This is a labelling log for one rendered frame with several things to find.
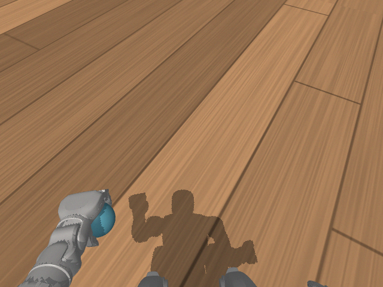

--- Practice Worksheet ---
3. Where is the left robot hand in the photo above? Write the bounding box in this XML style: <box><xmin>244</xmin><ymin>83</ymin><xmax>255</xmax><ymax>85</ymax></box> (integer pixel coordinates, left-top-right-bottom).
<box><xmin>58</xmin><ymin>189</ymin><xmax>112</xmax><ymax>247</ymax></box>

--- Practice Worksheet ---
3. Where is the left robot arm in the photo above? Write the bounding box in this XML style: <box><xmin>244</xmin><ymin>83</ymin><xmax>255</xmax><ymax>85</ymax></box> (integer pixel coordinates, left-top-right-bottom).
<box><xmin>18</xmin><ymin>215</ymin><xmax>91</xmax><ymax>287</ymax></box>

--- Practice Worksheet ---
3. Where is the ball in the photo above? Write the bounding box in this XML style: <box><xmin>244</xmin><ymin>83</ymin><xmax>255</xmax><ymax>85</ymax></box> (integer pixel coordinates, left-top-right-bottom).
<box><xmin>91</xmin><ymin>203</ymin><xmax>115</xmax><ymax>238</ymax></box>

